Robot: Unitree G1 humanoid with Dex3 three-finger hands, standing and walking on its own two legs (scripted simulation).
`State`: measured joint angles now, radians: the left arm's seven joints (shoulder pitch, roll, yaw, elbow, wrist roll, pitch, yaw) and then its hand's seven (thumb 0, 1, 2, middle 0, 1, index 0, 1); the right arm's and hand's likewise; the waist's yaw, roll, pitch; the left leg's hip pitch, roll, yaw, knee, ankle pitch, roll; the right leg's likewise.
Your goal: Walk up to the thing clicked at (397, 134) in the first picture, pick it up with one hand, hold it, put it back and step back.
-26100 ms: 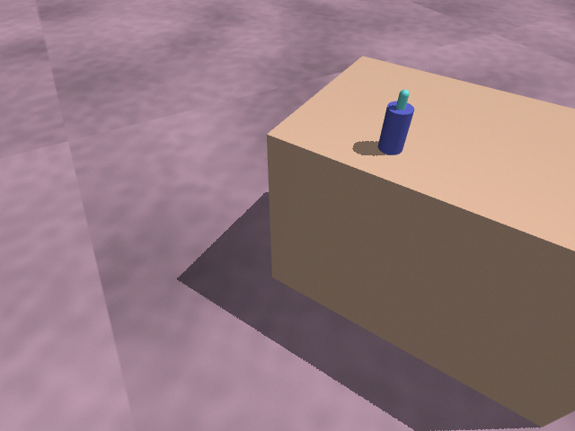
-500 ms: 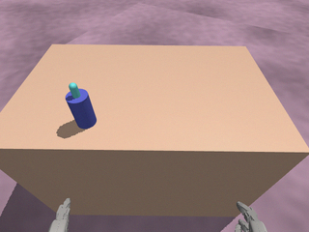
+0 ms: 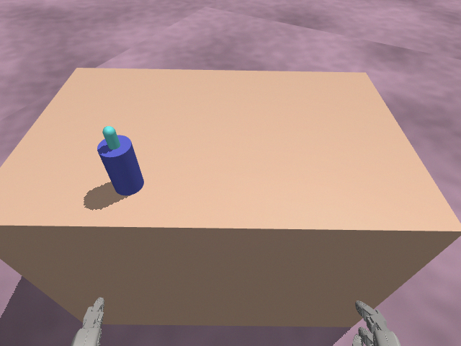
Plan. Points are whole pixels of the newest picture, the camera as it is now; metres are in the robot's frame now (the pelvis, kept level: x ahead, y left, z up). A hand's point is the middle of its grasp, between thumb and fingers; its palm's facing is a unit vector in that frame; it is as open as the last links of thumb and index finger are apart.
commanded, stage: home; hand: left
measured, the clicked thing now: (119, 158) +0.49 +0.24 +0.06
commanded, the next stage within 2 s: stand in 0.82 s
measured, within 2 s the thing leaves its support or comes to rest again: neither
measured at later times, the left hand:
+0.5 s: hand out of the picture +0.16 +0.19 -0.06, palm faces +0.09 -0.96 -0.28, open 17.5 cm
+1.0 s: hand out of the picture +0.09 +0.26 -0.12, palm faces -0.04 -0.93 -0.36, open 17.3 cm
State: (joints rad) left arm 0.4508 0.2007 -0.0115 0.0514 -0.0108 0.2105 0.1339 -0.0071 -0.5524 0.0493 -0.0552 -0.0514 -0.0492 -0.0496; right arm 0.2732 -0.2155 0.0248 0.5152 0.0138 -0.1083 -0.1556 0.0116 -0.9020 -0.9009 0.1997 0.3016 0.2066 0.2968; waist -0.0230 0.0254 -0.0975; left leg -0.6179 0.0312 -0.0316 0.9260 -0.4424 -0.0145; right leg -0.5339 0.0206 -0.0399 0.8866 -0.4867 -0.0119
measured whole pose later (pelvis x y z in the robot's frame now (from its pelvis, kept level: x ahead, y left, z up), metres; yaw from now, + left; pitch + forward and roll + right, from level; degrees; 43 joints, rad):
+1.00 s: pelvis +0.00 +0.01 +0.02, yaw +0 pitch +0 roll +0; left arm 0.26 0.35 0.02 0.81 0.05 -0.01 0.01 -0.01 -0.53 0.07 -0.08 -0.07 -0.07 -0.07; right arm 0.21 -0.33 -0.04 0.90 -0.05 -0.02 0.00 0.01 -0.90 -0.90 0.20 0.30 0.21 0.30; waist 0.01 -0.01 0.02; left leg -0.37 0.00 0.00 0.72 -0.36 0.01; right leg -0.30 -0.01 -0.01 0.71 -0.41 0.00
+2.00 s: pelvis +0.00 +0.02 +0.06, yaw +0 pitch -3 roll +0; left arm 0.13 0.33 -0.01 1.16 0.02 -0.02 0.00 0.01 0.90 0.90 -0.21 -0.30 -0.20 -0.30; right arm 0.12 -0.33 -0.01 1.17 -0.02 -0.01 0.00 0.00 -0.91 -0.90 0.20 0.30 0.21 0.30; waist 0.00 0.00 0.06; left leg -0.13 -0.01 0.00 0.33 -0.15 0.01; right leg -0.07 -0.02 -0.01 0.32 -0.20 0.02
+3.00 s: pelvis +0.00 +0.01 +0.06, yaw +0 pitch -2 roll +0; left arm 0.12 0.34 0.00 1.14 0.02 -0.02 0.00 0.01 0.90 0.90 -0.21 -0.30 -0.20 -0.30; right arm 0.10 -0.34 0.00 1.16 -0.01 -0.02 0.00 0.00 -0.91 -0.90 0.20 0.30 0.21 0.30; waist -0.01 -0.01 0.05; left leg -0.12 -0.01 0.00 0.31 -0.15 0.01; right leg -0.06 -0.02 -0.01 0.29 -0.20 0.01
